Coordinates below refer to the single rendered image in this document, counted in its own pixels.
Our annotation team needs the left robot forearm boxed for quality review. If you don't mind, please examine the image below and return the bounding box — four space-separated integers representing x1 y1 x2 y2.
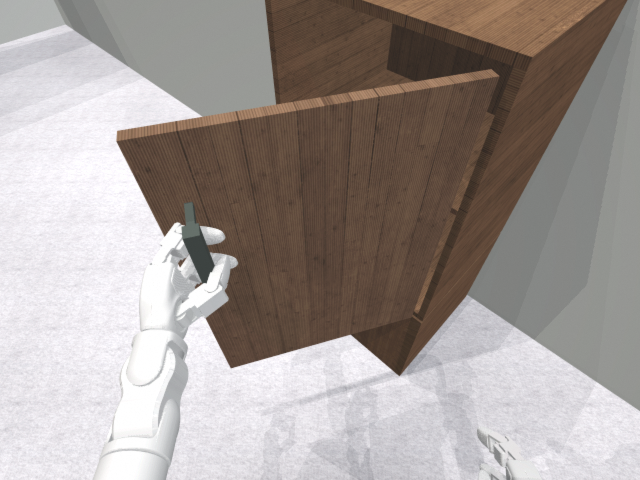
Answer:
93 329 188 480

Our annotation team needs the cupboard door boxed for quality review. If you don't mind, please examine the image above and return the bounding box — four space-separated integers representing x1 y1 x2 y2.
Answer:
116 69 500 368

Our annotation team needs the robot left hand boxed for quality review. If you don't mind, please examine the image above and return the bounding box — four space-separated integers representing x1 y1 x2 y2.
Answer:
139 222 238 339

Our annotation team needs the robot right hand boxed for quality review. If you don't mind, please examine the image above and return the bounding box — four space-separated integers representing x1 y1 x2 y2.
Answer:
477 426 543 480

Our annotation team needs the handle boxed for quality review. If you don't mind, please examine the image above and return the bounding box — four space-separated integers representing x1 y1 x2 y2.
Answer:
181 202 215 284

